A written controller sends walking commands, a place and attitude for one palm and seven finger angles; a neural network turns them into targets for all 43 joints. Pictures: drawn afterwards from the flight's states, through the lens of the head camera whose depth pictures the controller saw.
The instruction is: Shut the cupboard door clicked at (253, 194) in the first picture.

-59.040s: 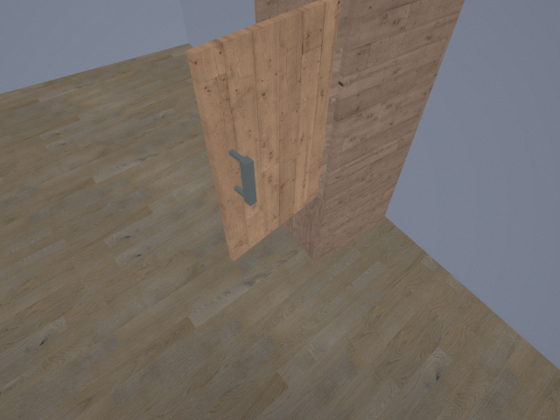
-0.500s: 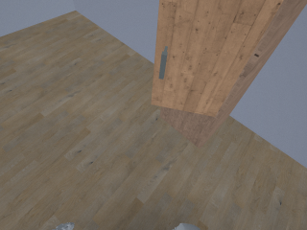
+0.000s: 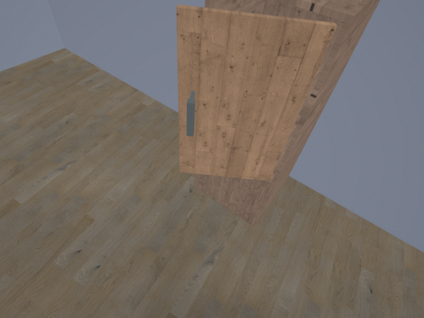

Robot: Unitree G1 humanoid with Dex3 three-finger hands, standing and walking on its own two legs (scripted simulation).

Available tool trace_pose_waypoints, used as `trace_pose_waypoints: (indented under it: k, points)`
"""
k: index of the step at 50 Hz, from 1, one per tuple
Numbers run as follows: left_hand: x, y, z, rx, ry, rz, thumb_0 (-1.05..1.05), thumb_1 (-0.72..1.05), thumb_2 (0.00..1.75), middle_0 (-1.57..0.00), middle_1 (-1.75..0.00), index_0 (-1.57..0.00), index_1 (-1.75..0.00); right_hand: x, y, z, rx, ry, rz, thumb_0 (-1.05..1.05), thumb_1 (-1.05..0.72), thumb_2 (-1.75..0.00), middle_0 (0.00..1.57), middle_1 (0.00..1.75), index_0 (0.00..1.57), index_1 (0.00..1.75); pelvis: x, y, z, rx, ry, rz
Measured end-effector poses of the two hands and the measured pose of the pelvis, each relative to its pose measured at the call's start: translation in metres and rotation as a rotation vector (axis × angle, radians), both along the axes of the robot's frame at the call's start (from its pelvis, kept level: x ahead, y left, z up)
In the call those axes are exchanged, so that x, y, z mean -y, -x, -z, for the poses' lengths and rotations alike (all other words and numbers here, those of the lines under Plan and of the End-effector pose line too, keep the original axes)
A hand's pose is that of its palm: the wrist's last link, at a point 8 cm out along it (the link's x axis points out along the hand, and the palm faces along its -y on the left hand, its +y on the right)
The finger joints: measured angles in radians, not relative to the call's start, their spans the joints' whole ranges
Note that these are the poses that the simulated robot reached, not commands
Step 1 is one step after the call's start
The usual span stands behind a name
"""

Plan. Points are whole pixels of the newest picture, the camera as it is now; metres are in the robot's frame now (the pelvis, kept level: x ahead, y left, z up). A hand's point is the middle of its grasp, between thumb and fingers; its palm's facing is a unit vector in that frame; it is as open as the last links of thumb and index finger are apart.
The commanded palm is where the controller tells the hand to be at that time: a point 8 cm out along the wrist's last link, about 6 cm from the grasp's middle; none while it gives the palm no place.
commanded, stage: take the last steps up to it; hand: left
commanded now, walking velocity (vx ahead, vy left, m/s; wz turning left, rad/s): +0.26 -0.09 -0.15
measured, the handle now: (191, 113) +0.65 +0.09 -0.01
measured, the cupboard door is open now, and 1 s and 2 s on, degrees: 33 33 33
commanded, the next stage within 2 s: come to a stop and stand still in 0.34 s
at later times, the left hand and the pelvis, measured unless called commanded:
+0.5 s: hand (172, 271) +0.25 +0.10 -0.16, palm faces -0.11 -0.98 -0.19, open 7.4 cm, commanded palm none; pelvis +0.14 -0.07 +0.00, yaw -5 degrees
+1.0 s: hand (149, 288) +0.21 +0.14 -0.17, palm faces +0.02 -0.98 -0.21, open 7.4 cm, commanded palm none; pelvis +0.17 -0.05 +0.01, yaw -4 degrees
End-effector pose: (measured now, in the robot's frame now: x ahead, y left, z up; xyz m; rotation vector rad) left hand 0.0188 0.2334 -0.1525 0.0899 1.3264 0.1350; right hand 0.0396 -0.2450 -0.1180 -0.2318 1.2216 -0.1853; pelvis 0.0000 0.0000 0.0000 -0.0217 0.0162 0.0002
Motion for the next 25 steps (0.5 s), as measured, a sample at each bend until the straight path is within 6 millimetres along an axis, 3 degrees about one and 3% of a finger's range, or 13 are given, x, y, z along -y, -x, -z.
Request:
trace_pose_waypoints:
  k: [4,9,17,22,25]
  points:
    - [-0.005,-0.020,-0.003,-0.056,0.011,0.050,0.01,0.90,0.90,-0.20,-0.30,-0.20,-0.30,-0.008,0.006,-0.010,-0.013,0.011,0.048,0.00,-0.91,-0.90,0.21,0.30,0.21,0.30,-0.003,-0.018,-0.009,0.000,0.003,0.033]
    - [-0.003,-0.069,-0.017,-0.012,0.005,0.080,0.01,0.91,0.90,-0.20,-0.30,-0.20,-0.30,-0.016,0.030,-0.016,-0.136,-0.013,0.108,0.00,-0.90,-0.90,0.21,0.30,0.21,0.30,0.000,-0.043,-0.020,0.000,0.011,0.058]
    - [0.035,-0.166,-0.021,0.050,-0.015,0.179,0.01,0.91,0.90,-0.20,-0.30,-0.19,-0.30,-0.015,0.057,-0.004,-0.322,-0.096,0.232,0.01,-0.90,-0.90,0.21,0.30,0.21,0.30,0.028,-0.088,-0.014,0.010,-0.011,0.091]
    - [0.072,-0.223,-0.014,0.136,-0.042,0.203,0.01,0.91,0.90,-0.20,-0.30,-0.20,-0.30,0.006,0.045,0.021,-0.406,-0.155,0.272,0.01,-0.90,-0.90,0.21,0.30,0.21,0.30,0.060,-0.125,0.006,0.018,-0.028,0.094]
    - [0.089,-0.230,-0.018,0.141,-0.046,0.180,0.01,0.91,0.90,-0.20,-0.30,-0.20,-0.30,0.026,0.009,0.025,-0.379,-0.150,0.257,0.01,-0.91,-0.90,0.21,0.30,0.21,0.30,0.071,-0.139,0.002,0.026,-0.016,0.084]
